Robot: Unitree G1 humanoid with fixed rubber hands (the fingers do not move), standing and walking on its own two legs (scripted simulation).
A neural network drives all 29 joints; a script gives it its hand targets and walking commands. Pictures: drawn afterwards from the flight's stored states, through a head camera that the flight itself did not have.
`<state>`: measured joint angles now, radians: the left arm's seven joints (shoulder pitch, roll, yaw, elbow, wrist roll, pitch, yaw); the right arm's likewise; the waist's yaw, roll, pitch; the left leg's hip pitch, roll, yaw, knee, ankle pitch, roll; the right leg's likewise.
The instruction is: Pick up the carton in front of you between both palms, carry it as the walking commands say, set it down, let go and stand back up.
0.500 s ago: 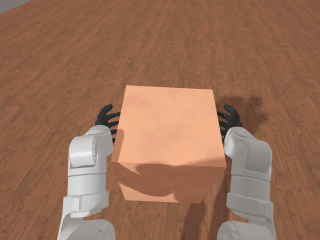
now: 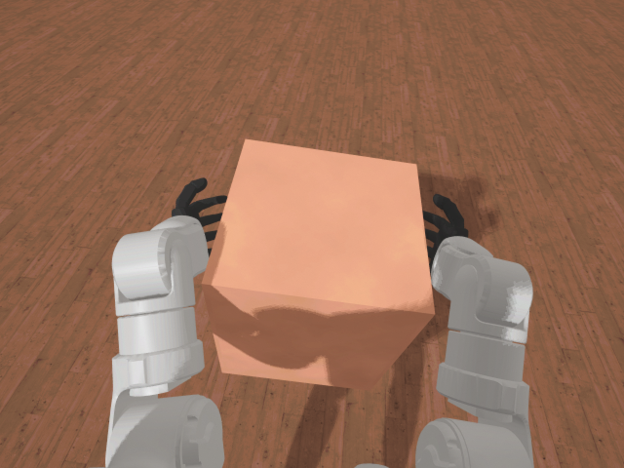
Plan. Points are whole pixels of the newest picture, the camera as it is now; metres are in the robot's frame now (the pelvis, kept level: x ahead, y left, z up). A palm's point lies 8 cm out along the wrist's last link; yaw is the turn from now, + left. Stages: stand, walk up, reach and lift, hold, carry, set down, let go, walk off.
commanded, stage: carry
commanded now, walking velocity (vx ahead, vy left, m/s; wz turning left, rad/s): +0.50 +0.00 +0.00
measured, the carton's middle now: (312, 275) +0.34 +0.00 +0.07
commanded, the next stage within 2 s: none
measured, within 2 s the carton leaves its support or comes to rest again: neither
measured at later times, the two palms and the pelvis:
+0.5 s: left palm (183, 129) +0.60 +0.21 +0.12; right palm (362, 133) +0.61 -0.09 +0.12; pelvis +0.29 +0.05 +0.02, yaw +0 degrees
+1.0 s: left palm (199, 64) +0.86 +0.23 +0.12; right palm (339, 66) +0.86 -0.07 +0.13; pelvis +0.64 +0.08 +0.02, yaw -1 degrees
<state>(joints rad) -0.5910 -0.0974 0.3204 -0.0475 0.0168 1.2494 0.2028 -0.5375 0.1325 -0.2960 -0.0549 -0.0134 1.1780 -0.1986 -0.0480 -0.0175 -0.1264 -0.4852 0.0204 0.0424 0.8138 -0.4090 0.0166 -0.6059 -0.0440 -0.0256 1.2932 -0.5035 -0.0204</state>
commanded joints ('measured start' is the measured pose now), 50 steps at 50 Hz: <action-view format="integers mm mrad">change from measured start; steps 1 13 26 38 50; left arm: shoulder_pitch -521 -597 -3 261 179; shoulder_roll -825 -905 -838 -846 -756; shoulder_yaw -570 -771 -858 -916 -898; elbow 75 -155 -354 -587 -545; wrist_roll -120 -196 -229 -189 -244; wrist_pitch -127 -250 -150 -92 -38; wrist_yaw -44 -94 -115 -132 -121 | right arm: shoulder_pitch -712 -449 2 213 204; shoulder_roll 781 857 749 724 622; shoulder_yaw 658 603 786 858 805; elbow -38 93 -338 -578 -510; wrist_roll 224 98 164 266 215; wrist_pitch -67 -163 -91 -6 39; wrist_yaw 82 96 108 209 160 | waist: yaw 1 100 20 31 69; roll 156 35 186 167 176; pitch -320 -260 -437 -125 -85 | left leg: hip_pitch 345 -378 857 664 405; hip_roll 256 80 403 237 150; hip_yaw -329 -11 -473 -20 199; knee -335 225 -452 -650 -172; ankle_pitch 157 8 651 617 1186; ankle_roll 163 -37 224 79 15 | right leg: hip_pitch -22 796 -135 -154 443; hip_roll -31 -270 3 -42 102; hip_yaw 26 308 34 -102 -310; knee -422 -951 31 -495 -763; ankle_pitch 18 584 32 401 430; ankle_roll -30 -189 36 30 -67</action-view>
